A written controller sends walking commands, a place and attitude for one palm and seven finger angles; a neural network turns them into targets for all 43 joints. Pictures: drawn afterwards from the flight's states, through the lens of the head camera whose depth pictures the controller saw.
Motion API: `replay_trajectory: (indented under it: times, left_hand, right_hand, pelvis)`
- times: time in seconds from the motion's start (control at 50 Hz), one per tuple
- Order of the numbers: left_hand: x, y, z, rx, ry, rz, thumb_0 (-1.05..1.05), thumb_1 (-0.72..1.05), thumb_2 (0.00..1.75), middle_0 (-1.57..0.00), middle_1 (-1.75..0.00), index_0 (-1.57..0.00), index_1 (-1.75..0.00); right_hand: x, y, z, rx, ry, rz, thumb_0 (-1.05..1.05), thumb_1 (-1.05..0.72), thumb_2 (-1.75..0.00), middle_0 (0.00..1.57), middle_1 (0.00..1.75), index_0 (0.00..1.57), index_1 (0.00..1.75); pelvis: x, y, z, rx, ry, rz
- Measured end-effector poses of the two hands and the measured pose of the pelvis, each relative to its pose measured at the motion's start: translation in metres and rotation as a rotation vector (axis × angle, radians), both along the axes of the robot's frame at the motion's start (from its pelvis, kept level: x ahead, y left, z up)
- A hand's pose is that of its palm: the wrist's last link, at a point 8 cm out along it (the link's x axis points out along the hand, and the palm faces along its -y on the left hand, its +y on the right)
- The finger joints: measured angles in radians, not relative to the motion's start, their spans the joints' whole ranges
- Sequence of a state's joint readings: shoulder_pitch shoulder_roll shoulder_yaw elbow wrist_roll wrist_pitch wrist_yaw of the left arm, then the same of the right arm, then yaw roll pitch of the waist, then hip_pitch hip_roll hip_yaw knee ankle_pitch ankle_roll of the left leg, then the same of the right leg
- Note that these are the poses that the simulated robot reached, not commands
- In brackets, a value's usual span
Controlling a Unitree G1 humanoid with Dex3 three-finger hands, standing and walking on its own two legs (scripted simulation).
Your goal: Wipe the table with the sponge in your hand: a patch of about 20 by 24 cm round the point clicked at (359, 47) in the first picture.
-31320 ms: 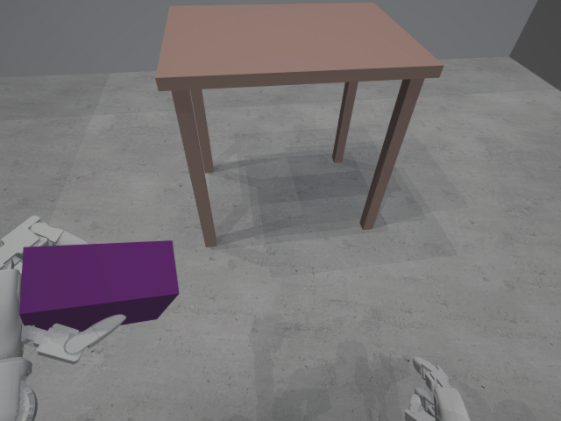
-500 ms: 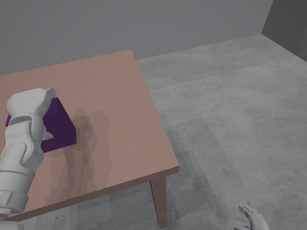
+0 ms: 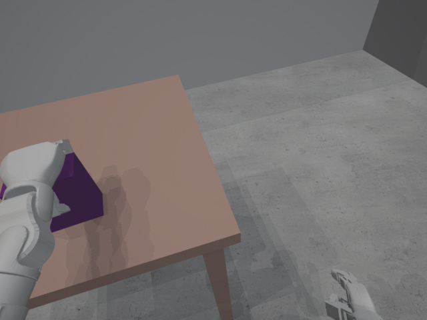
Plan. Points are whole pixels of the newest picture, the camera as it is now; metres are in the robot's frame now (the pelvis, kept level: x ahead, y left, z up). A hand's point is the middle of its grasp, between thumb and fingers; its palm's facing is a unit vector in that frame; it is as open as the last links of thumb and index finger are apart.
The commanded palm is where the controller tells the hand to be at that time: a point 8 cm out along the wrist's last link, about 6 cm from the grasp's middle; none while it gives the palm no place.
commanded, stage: wipe back along the first lane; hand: left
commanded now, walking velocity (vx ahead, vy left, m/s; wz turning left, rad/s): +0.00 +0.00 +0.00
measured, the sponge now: (64, 201) +0.29 +0.33 +0.08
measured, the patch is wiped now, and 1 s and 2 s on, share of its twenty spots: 0.90 0.90 0.90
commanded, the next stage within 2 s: lift the sponge slowly off the table in 0.64 s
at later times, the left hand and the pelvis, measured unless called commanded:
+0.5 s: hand (48, 212) +0.24 +0.30 +0.14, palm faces +0.09 -0.02 -1.00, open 10.1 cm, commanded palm +0.19 +0.29 +0.16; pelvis +0.00 -0.01 +0.00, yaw -1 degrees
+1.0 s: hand (44, 229) +0.21 +0.29 +0.14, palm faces +0.09 -0.05 -0.99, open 10.1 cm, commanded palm +0.17 +0.28 +0.18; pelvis -0.02 -0.01 +0.00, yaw -1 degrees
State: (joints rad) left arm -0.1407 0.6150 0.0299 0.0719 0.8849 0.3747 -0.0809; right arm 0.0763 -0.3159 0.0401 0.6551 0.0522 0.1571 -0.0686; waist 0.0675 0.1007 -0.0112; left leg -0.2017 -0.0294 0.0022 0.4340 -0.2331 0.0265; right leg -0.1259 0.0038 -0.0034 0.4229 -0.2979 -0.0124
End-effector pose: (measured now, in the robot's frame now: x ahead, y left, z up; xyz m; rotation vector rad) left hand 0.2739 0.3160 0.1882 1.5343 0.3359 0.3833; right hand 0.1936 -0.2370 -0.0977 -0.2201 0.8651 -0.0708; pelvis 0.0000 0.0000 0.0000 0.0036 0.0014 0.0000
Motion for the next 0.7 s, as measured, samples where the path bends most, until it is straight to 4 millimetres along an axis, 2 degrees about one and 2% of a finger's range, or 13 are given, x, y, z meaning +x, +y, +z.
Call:
replay_trajectory:
  times: [0.42,0.7]
  left_hand:
    - [-0.052,-0.022,0.000,-0.013,-0.050,-0.014,0.01,-0.48,1.07,-0.68,-1.40,-0.69,-1.38]
    - [-0.082,-0.033,-0.001,-0.027,-0.074,-0.009,0.02,-0.47,1.07,-0.67,-1.40,-0.69,-1.38]
  right_hand:
    - [0.026,0.005,0.007,0.039,-0.076,0.028,0.02,-0.90,-0.90,0.20,0.30,0.20,0.30]
    - [0.025,0.015,0.013,0.057,-0.112,0.048,0.02,-0.90,-0.90,0.20,0.30,0.20,0.30]
  pelvis:
    - [0.004,-0.006,-0.003,0.005,-0.019,-0.013]
    - [-0.005,-0.005,-0.002,0.005,-0.041,-0.019]
